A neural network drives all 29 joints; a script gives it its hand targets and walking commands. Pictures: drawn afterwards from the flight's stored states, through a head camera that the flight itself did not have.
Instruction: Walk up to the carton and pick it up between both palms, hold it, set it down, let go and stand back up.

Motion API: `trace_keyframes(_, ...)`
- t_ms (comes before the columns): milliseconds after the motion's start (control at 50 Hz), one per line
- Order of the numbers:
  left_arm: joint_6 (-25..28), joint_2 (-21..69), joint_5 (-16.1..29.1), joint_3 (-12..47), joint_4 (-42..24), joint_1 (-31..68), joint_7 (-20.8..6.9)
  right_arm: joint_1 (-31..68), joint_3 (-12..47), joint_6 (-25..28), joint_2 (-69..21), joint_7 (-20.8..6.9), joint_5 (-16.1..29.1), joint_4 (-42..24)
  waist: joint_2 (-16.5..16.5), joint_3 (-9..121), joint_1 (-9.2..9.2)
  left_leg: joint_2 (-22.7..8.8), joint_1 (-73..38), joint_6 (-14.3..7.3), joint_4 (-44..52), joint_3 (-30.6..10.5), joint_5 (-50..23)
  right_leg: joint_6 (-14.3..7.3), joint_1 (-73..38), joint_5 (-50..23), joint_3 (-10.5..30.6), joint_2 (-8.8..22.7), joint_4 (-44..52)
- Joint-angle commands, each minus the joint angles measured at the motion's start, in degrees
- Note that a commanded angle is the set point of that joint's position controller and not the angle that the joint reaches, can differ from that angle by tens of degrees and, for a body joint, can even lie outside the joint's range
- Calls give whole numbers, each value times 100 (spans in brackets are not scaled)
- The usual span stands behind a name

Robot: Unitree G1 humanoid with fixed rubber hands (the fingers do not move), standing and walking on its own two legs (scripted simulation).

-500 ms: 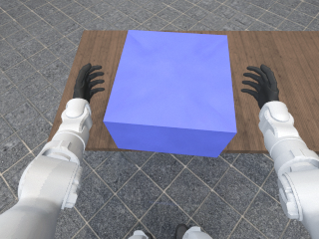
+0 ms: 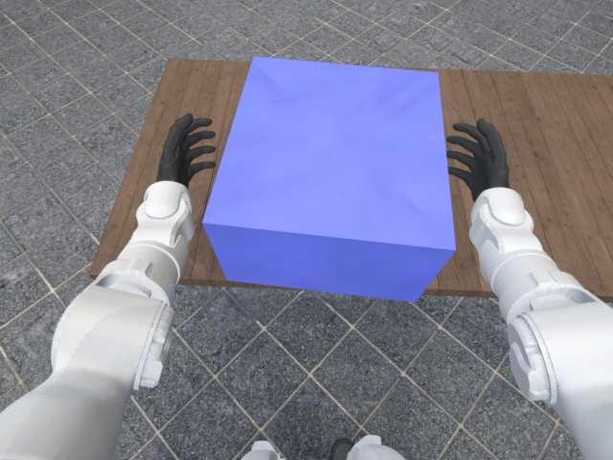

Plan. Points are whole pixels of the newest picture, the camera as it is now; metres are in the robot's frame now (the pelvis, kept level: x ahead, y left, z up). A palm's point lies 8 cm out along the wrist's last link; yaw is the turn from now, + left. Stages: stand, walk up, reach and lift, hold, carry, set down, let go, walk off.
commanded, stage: reach and lift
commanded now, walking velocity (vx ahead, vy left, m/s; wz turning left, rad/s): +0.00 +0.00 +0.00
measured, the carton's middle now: (332, 176) +0.52 -0.02 +0.01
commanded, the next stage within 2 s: none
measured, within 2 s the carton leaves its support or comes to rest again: neither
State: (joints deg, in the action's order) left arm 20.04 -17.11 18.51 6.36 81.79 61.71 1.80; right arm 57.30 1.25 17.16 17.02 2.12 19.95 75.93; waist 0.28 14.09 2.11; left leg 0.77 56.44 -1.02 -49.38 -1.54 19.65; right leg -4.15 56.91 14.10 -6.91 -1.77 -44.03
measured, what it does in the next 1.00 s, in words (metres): stands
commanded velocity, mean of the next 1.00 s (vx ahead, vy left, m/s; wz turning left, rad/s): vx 0.00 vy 0.00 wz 0.00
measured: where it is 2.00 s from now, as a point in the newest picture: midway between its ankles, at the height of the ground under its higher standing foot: outside the picture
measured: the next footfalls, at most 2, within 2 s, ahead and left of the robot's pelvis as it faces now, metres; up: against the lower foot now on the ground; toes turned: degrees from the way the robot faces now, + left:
none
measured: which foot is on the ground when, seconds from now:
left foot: down 0.00-1.00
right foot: down 0.00-1.00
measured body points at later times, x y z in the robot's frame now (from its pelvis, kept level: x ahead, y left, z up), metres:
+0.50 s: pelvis +0.00 +0.01 +0.01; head +0.13 +0.02 +0.44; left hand +0.49 +0.18 +0.06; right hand +0.47 -0.21 +0.07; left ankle +0.02 +0.10 -0.69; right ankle +0.05 -0.08 -0.69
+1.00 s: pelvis +0.01 +0.01 +0.01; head +0.13 +0.02 +0.45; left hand +0.49 +0.17 +0.06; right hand +0.47 -0.21 +0.06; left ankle +0.02 +0.10 -0.69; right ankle +0.05 -0.08 -0.69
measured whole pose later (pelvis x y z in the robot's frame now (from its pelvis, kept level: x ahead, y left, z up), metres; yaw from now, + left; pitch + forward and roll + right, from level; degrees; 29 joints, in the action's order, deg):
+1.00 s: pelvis +0.01 +0.01 +0.01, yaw -1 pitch +26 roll -2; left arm 25.7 -13.1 9.6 -1.2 81.4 58.9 2.5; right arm 55.6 -11.2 21.2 13.0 4.7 7.9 75.6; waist 1.8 11.9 1.5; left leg 0.6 51.6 -1.9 -44.0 -0.5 18.3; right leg -3.1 51.9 12.0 -5.7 -2.2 -37.8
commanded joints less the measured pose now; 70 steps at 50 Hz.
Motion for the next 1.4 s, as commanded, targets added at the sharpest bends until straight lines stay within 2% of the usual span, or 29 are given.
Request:
trace_keyframes(0, 146, -650, -33, -52, -524, 2368, -12, 2243, 11, 108, 876, -57, 19, -627, 211, 4121, 10, -107, -1573, 338, 537, -22, -1838, 377, -2796, -1371, 580, 223, 365)
trace_keyframes(80, 217, -600, -145, -144, -645, 2488, 45, 2299, -79, 111, 761, -68, -110, -721, 263, 4364, -13, -74, -1415, 320, 561, 29, -1748, 368, -2969, -1432, 612, 249, 318)
trace_keyframes(140, 271, -512, -207, -233, -690, 2461, 81, 2258, -189, 109, 588, -25, -281, -810, 121, 4503, 8, -75, -1318, 290, 581, 47, -1757, 396, -3110, -1538, 627, 267, 316)
trace_keyframes(180, 275, -456, -300, -289, -737, 2543, 95, 2279, -274, 120, 504, 14, -364, -813, 245, 4544, -30, -66, -1377, 300, 603, 47, -1774, 390, -3170, -1602, 651, 269, 356)
trace_keyframes(220, 288, -331, -339, -312, -840, 2480, 119, 2292, -352, 142, 492, 34, -492, -863, 234, 4638, 6, -87, -1543, 329, 617, 55, -1816, 368, -3081, -1488, 606, 231, 385)
trace_keyframes(260, 321, -288, -367, -330, -854, 2405, 140, 2273, -366, 174, 446, 43, -558, -916, 147, 4769, 60, -118, -1615, 334, 569, 53, -2033, 357, -3117, -1725, 609, 214, 362)
trace_keyframes(300, 340, -226, -423, -309, -708, 2433, 148, 2275, -478, 173, 353, 59, -652, -850, 175, 4642, 49, -150, -1638, 344, 645, 10, -1975, 344, -3035, -1675, 544, 223, 426)
trace_keyframes(320, 365, -171, -436, -305, -819, 2463, 168, 2284, -483, 198, 319, 56, -655, -863, 254, 4666, 18, -147, -1738, 350, 669, 34, -2004, 324, -2975, -1632, 550, 205, 444)
trace_keyframes(340, 375, -190, -416, -293, -765, 2476, 188, 2309, -519, 200, 379, 60, -707, -841, 246, 4717, 53, -156, -1807, 364, 681, 30, -2064, 317, -2979, -1699, 532, 182, 474)
trace_keyframes(420, 410, -103, -444, -299, -732, 2350, 219, 2304, -437, 223, 312, 45, -663, -813, 245, 4609, -15, -157, -1842, 363, 680, 4, -2114, 294, -2965, -1683, 538, 182, 504)
trace_keyframes(460, 440, -15, -418, -319, -688, 2302, 189, 2310, -370, 238, 247, 34, -683, -802, 79, 4496, 12, -160, -1829, 365, 692, 19, -2114, 294, -2999, -1641, 542, 188, 515)
trace_keyframes(520, 496, 78, -482, -264, -832, 2317, 231, 2298, -471, 308, 238, 10, -683, -823, 391, 4549, 0, -203, -2139, 462, 612, -19, -2345, 239, -2788, -1680, 484, 182, 513)
trace_keyframes(540, 486, 133, -468, -254, -851, 2324, 229, 2313, -451, 316, 270, 16, -692, -736, 352, 4524, 62, -193, -2228, 480, 633, 11, -2394, 247, -2720, -1680, 463, 157, 554)
trace_keyframes(600, 544, 194, -498, -281, -831, 2264, 216, 2266, -488, 353, 111, 13, -757, -744, 307, 4491, 52, -216, -2340, 494, 614, 3, -2542, 241, -2714, -1758, 455, 137, 566)
trace_keyframes(660, 570, 233, -539, -356, -716, 2157, 171, 2167, -514, 365, 23, 24, -818, -702, 282, 4251, 24, -178, -2177, 445, 675, 19, -2381, 273, -2772, -1707, 460, 143, 608)
trace_keyframes(680, 588, 244, -556, -367, -760, 2265, 167, 2238, -556, 374, 39, 36, -844, -707, 215, 4339, 71, -205, -2157, 438, 713, 13, -2367, 269, -2864, -1808, 487, 155, 625)
trace_keyframes(740, 638, 374, -633, -377, -870, 2323, 189, 2314, -618, 440, -77, 17, -885, -821, 353, 4478, 65, -210, -2255, 476, 667, -9, -2482, 242, -2880, -1867, 469, 169, 610)
trace_keyframes(800, 679, 433, -639, -401, -776, 2259, 157, 2211, -663, 439, -248, 20, -1028, -755, 200, 4450, 75, -195, -2163, 436, 694, 28, -2390, 276, -2971, -1901, 475, 165, 645)
trace_keyframes(840, 692, 557, -697, -393, -788, 2283, 134, 2185, -796, 435, -321, 0, -1157, -716, 229, 4318, 135, -214, -2192, 435, 792, 1, -2335, 271, -2912, -1798, 435, 156, 690)
trace_keyframes(880, 699, 641, -829, -494, -828, 2201, 124, 2144, -811, 434, -455, -21, -1211, -638, 268, 4207, 94, -223, -2355, 440, 847, -6, -2434, 244, -3010, -1873, 484, 176, 724)
trace_keyframes(920, 736, 810, -952, -649, -821, 2125, 83, 2099, -864, 519, -642, -47, -1371, -702, 229, 4269, 111, -222, -2469, 455, 848, 4, -2609, 279, -2991, -1982, 450, 138, 780)
trace_keyframes(1000, 820, 1327, -1254, -772, -947, 2294, -45, 2098, -1136, 586, -1283, -128, -1853, -777, 372, 4123, 173, -218, -2480, 445, 1015, 0, -2395, 244, -3148, -1890, 421, 212, 907)
trace_keyframes(1040, 841, 1929, -1533, -889, -942, 2427, -213, 2117, -1236, 609, -2010, -297, -2325, -796, 298, 3962, 182, -187, -2602, 388, 1188, 6, -2268, 248, -3184, -1892, 386, 200, 1064)
trace_keyframes(1080, 931, 2831, -1932, -966, -833, 2416, -454, 2043, -1372, 710, -3118, -558, -2942, -803, 335, 3787, 228, -179, -2700, 366, 1357, 37, -2231, 230, -3326, -1998, 323, 248, 1178)
trace_keyframes(1100, 997, 3214, -2151, -999, -791, 2346, -556, 1973, -1464, 801, -3455, -688, -3253, -800, 435, 3720, 212, -161, -2751, 357, 1420, 52, -2239, 212, -3422, -2085, 287, 247, 1207)
trace_keyframes(1140, 1126, 3495, -2434, -1068, -688, 2091, -647, 1673, -1529, 944, -3693, -883, -3604, -681, 421, 3460, 198, -195, -2842, 373, 1575, 38, -2327, 205, -3586, -2338, 249, 278, 1247)
trace_keyframes(1240, 1261, 3499, -2648, -1181, -493, 1708, -633, 1250, -1611, 1059, -3827, -973, -3903, -299, 306, 2938, 260, -262, -2853, 359, 1952, 25, -2113, 207, -3832, -2227, 230, 293, 1526)
trace_keyframes(1380, 1454, 3605, -2707, -1124, -668, 1252, -674, 808, -1284, 1364, -4087, -869, -4003, -347, 116, 2961, 245, -206, -2582, 347, 2103, 69, -2656, 320, -4775, -3488, 361, 345, 1472)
